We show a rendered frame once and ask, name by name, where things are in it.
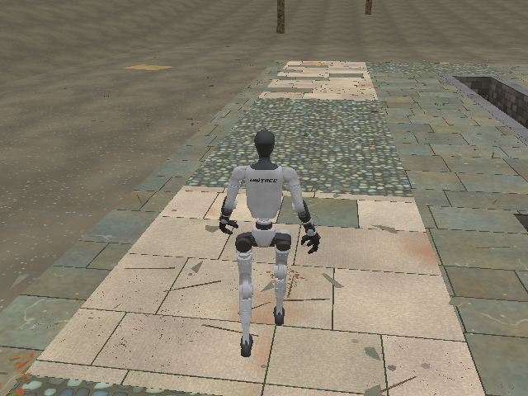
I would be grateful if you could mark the robot left forearm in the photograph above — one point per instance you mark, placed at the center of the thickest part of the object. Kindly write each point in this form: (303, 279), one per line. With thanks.
(225, 214)

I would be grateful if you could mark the robot right hand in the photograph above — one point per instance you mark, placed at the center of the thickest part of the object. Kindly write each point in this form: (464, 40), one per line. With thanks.
(314, 240)

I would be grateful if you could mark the humanoid robot head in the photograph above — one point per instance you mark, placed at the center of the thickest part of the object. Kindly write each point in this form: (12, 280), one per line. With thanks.
(264, 142)

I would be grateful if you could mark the right robot foot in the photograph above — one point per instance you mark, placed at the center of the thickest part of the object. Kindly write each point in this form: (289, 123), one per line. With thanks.
(279, 319)

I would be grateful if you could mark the robot left hand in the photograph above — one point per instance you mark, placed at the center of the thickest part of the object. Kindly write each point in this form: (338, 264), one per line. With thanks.
(225, 230)

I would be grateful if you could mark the robot right forearm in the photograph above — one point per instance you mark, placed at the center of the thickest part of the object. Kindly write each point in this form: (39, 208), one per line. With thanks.
(307, 221)

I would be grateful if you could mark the robot right upper arm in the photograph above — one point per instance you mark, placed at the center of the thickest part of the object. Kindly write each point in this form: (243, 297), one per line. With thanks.
(294, 186)

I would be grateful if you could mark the robot left upper arm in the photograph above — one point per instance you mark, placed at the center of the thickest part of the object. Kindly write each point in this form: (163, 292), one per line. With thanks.
(234, 184)

